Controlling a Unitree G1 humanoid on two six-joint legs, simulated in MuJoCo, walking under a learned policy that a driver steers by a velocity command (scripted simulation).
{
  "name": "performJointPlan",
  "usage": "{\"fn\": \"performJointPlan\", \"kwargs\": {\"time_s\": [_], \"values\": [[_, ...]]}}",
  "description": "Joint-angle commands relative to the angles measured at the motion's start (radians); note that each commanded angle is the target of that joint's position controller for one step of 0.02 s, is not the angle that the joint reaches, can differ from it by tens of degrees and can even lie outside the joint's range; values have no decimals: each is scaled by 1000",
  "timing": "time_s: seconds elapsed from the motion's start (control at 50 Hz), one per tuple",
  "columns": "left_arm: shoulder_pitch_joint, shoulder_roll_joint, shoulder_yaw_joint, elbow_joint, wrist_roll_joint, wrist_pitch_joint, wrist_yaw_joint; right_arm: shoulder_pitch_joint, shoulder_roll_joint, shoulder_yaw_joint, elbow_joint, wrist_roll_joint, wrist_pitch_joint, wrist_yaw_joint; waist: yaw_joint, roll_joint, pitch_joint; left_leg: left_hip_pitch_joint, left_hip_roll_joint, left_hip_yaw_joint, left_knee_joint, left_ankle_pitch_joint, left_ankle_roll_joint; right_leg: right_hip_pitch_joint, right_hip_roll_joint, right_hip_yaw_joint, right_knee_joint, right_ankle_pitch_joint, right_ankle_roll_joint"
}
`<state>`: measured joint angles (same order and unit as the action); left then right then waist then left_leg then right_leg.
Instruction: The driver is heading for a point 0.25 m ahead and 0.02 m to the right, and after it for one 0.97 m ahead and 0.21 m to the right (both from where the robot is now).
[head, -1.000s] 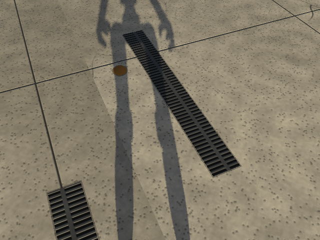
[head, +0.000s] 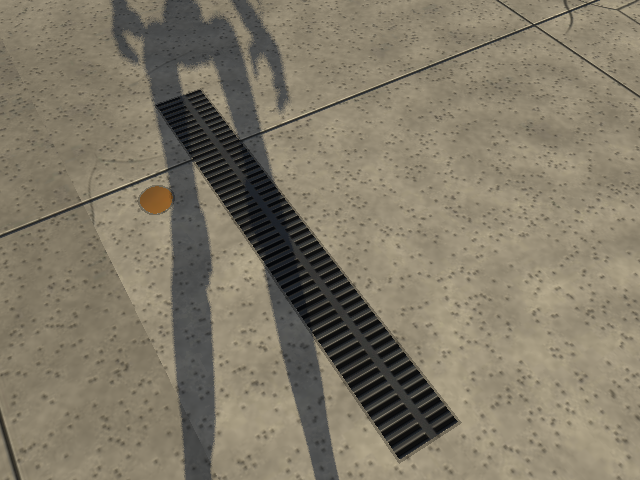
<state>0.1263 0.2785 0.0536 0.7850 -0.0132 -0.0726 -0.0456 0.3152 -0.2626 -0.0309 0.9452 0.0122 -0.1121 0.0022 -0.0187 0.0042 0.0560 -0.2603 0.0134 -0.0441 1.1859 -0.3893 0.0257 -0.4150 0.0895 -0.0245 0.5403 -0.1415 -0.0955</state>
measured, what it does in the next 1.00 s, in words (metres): walks ahead, turning right: left foot, then right foot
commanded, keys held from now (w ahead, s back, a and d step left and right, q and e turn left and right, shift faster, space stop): w+e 0.02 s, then e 0.54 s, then no key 0.44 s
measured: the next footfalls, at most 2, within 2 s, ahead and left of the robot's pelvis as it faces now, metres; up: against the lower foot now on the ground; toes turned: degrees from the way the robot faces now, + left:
left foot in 0.36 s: +0.36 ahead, +0.09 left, +0.00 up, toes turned -18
right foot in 0.78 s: +0.21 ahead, -0.12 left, +0.00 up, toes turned -25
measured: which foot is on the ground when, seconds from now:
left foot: up 0.00-0.34, down 0.36-0.78, up 0.80-1.00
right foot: down 0.00-0.36, up 0.38-0.76, down 0.78-1.00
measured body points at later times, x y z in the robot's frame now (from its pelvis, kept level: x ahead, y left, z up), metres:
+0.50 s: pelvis +0.20 +0.03 +0.01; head +0.24 +0.03 +0.46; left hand +0.38 +0.29 -0.11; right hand +0.31 -0.27 -0.08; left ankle +0.32 +0.11 -0.72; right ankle +0.11 -0.07 -0.64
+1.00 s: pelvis +0.21 -0.02 +0.02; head +0.22 -0.04 +0.47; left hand +0.46 +0.14 -0.08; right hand +0.19 -0.32 -0.11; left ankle +0.28 +0.12 -0.69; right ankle +0.17 -0.10 -0.72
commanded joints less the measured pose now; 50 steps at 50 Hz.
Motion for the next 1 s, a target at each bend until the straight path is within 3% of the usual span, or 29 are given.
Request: {"fn": "performJointPlan", "kwargs": {"time_s": [0.02,0.06,0.12,0.16,0.2,0.26,0.32,0.34,0.36,0.38,0.4,0.42,0.44,0.48,0.5,0.54,0.62,0.7,0.74,0.76,0.78,0.8,0.82,0.84,0.86,0.88,0.9,0.94,1.0], "values": [[48,122,31,-60,22,-21,7,-35,-150,-37,-106,-8,-40,-12,12,-3,-97,-349,97,-73,17,104,11,309,-275,455,-332,18,-188],[34,123,30,-69,17,-20,12,-26,-130,-39,-122,-21,-12,-20,-19,-32,-69,-295,100,-54,-61,87,-24,197,-255,377,-339,262,-195],[81,166,43,-60,16,-11,34,-99,-101,-34,-169,-42,11,-32,-15,-37,-57,-263,55,-6,-245,187,-85,83,-207,253,-303,553,-185],[114,178,50,-56,2,9,49,-169,-78,-24,-194,-41,16,-30,12,-52,-82,-210,12,2,-413,330,-93,63,-156,211,-262,537,-134],[155,180,53,-46,-9,30,61,-239,-74,-20,-223,-29,19,-24,43,-74,-112,-162,-31,-1,-535,446,-95,79,-144,234,-234,449,-91],[176,172,53,-40,-9,54,75,-294,-106,-27,-256,-18,25,-16,53,-95,-118,-160,-49,-48,-638,431,-95,162,-169,336,-177,318,-72],[134,151,50,-67,-3,68,89,-242,-157,-45,-249,-23,12,-12,13,-120,-127,-115,-37,-79,-742,373,-63,249,-172,442,-56,259,-53],[118,129,43,-81,-4,70,88,-193,-168,-49,-241,-30,3,-16,-15,-106,-151,-17,2,-76,-823,473,-33,234,-128,430,32,199,-22],[143,75,25,-102,11,66,85,-131,-221,-58,-242,-48,3,-25,-15,19,-259,201,180,-208,-791,735,39,135,-53,344,250,-33,25],[351,31,14,-93,2,63,82,-132,-242,-59,-252,-66,24,-32,76,254,-355,459,417,-494,-745,980,238,-107,90,235,480,-612,83],[391,140,29,-75,-6,69,77,-125,-189,-57,-250,-29,44,-28,64,242,-386,432,474,-609,-780,750,282,-185,-7,198,623,-586,115],[291,205,53,-75,-14,86,83,-163,-126,-40,-276,-22,53,-30,28,138,-286,348,387,-481,-796,607,238,-217,-41,184,691,-495,146],[229,209,61,-84,-14,106,91,-205,-112,-33,-282,-29,65,-30,28,84,-225,253,322,-369,-818,503,195,-219,-64,159,708,-421,166],[200,176,60,-104,-8,133,94,-261,-125,-32,-284,-38,82,-34,44,108,-136,74,249,-233,-880,402,181,-169,-90,123,709,-331,184],[207,146,53,-111,-9,136,92,-264,-131,-35,-279,-44,85,-36,49,128,-117,26,215,-167,-906,389,180,-135,-90,93,674,-301,186],[194,111,45,-131,-8,132,90,-247,-129,-38,-267,-41,89,-41,37,145,-125,44,214,-111,-922,416,203,-124,-100,66,596,-279,190],[136,85,28,-167,6,124,79,-237,-159,-51,-251,-30,95,-41,17,124,-171,68,252,-73,-918,455,235,-33,-133,58,406,-256,173],[126,102,26,-168,8,123,64,-224,-187,-58,-228,-12,104,-22,10,144,-162,66,264,-65,-901,397,229,74,-112,20,212,-232,135],[170,94,26,-146,12,121,54,-232,-185,-54,-214,6,110,-17,46,136,-155,39,247,-44,-845,382,191,187,-87,-12,-1,-112,96],[186,106,30,-137,17,120,52,-197,-166,-48,-194,15,111,-16,53,123,-149,-6,221,-23,-806,339,142,269,-78,-6,-108,-50,67],[192,148,37,-145,23,122,55,-152,-118,-33,-179,5,107,-9,40,22,-157,-92,162,36,-699,209,53,366,-180,133,-185,49,23],[126,236,49,-178,28,129,67,-122,-48,-13,-203,-40,98,1,-28,-254,-146,-243,31,157,-537,-80,-54,379,-402,385,-202,219,-95],[129,193,39,-185,53,112,60,-228,-124,-35,-218,-36,100,-12,63,-217,-125,-230,27,60,-390,-199,-74,229,-456,428,-249,174,-196],[90,164,27,-178,62,92,57,-228,-152,-49,-213,-17,106,-17,39,-179,-96,-224,34,30,-298,-170,-76,196,-410,371,-259,140,-188],[49,148,24,-170,50,76,57,-193,-144,-53,-190,-13,115,-22,17,-173,-85,-230,39,18,-269,-124,-80,199,-355,308,-251,129,-146],[26,131,19,-166,38,64,57,-165,-144,-57,-167,-19,122,-29,10,-171,-86,-235,43,12,-256,-83,-89,217,-327,272,-239,161,-117],[12,117,13,-158,32,58,58,-149,-141,-59,-156,-23,127,-32,0,-163,-86,-215,46,5,-239,-51,-101,216,-315,245,-222,266,-111],[3,93,6,-143,30,57,59,-132,-108,-48,-146,-15,125,-30,-10,-140,-109,-157,46,12,-303,-17,-114,232,-285,195,-191,375,-106],[29,100,10,-115,26,67,60,-177,-86,-32,-153,-7,120,-27,29,-142,-125,-97,38,30,-479,-12,-117,288,-288,211,-157,408,-120]]}}
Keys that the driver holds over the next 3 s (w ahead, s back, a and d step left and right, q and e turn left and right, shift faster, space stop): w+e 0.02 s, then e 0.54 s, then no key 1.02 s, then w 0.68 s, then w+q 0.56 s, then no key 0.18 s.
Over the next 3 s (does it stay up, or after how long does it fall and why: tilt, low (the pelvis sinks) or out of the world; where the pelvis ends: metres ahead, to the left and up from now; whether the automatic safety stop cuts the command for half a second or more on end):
stays up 0.81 -0.21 0.01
